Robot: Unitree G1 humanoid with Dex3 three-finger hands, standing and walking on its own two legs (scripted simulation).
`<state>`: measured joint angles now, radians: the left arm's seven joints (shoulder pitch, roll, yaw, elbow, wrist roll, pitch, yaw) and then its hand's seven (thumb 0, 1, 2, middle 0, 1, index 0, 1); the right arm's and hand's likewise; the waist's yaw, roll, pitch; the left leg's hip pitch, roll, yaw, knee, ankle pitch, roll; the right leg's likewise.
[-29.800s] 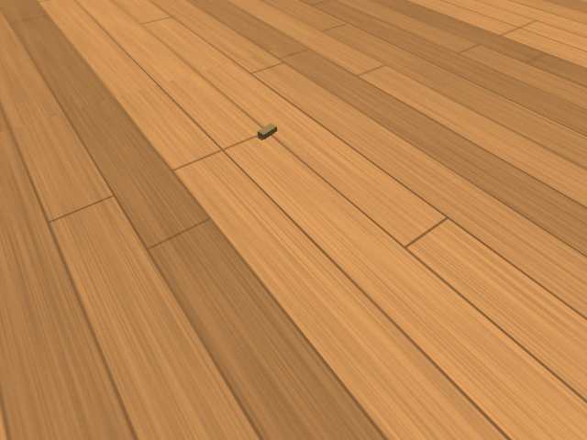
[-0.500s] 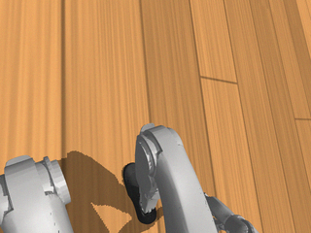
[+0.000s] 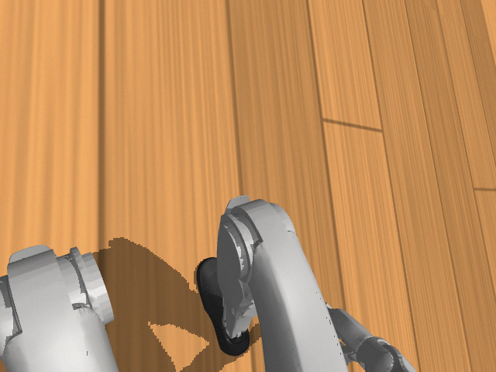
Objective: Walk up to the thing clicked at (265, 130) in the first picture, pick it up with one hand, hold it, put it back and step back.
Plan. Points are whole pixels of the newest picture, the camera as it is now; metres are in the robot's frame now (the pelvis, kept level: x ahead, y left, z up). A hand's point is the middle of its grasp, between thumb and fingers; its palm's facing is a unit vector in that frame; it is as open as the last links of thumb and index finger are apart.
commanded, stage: close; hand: left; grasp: from above
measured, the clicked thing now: out of the picture +0.43 +0.40 -0.27
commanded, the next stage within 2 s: settle in 1.94 s
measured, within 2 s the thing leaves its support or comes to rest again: neither
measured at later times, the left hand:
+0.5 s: hand out of the picture +0.39 +0.39 -0.24, palm faces -0.50 -0.17 -0.85, open 13.0 cm
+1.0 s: hand out of the picture +0.39 +0.39 -0.23, palm faces -0.47 -0.13 -0.87, open 11.7 cm
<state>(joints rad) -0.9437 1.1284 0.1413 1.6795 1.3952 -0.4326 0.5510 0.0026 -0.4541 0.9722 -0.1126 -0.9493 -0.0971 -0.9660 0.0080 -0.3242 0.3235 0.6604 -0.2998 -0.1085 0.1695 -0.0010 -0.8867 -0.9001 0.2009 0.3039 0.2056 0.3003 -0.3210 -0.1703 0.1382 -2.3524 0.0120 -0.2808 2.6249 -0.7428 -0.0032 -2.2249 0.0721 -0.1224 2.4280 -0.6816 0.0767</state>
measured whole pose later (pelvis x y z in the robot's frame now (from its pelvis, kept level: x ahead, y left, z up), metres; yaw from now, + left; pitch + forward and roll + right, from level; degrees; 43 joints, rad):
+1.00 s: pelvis +0.00 +0.00 +0.00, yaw +0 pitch +25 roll -16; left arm -0.95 1.13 0.12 1.71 1.38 -0.39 0.57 0.00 -0.10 0.69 -0.38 -0.69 -0.38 -0.69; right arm 0.00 -0.34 0.32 0.68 -0.31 -0.12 0.18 0.00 -0.88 -0.90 0.20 0.30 0.21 0.30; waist -0.32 -0.16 0.13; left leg -2.37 0.02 -0.27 2.63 -0.74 0.01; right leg -2.23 0.07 -0.12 2.43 -0.68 0.06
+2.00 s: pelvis +0.00 +0.00 +0.00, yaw -1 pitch +25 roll -16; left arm -0.93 1.16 0.16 1.67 1.38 -0.44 0.53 0.00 0.38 0.33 -0.74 -0.32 -0.77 -0.31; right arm 0.00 -0.31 0.36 0.64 -0.31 -0.09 0.17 0.00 -0.88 -0.90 0.20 0.30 0.21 0.30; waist -0.32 -0.17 0.15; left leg -2.35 0.01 -0.29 2.63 -0.74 0.01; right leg -2.21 0.07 -0.13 2.42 -0.68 0.07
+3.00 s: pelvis -0.01 +0.00 +0.03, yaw +4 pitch +30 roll -13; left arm -0.87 0.98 0.18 1.24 1.29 -0.48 0.16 0.01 0.35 0.10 -0.96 -0.17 -0.99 -0.14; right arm 0.09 -0.32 0.15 0.65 -0.16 0.06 0.14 0.00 -0.89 -0.90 0.20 0.30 0.21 0.30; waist -0.21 -0.04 0.02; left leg -2.35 -0.01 -0.21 2.49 -0.67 0.00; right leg -2.22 0.02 -0.09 2.34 -0.66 0.06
